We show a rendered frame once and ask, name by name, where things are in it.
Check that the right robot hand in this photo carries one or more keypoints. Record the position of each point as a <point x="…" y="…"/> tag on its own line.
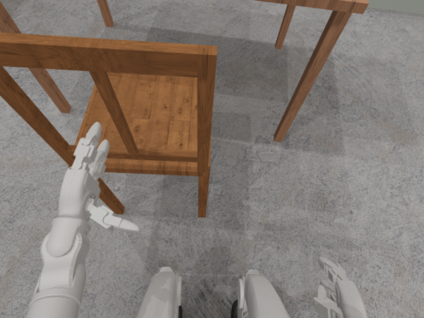
<point x="345" y="298"/>

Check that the left robot thigh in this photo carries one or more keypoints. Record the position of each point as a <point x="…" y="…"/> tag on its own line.
<point x="163" y="295"/>

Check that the chair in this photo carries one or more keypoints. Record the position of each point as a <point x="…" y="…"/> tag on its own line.
<point x="154" y="101"/>

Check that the left robot hand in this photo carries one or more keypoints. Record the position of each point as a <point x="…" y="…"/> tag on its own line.
<point x="81" y="180"/>

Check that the robot left forearm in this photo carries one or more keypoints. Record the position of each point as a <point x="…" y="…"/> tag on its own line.
<point x="59" y="289"/>

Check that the robot right shin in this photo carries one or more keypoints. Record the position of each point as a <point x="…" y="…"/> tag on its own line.
<point x="245" y="314"/>

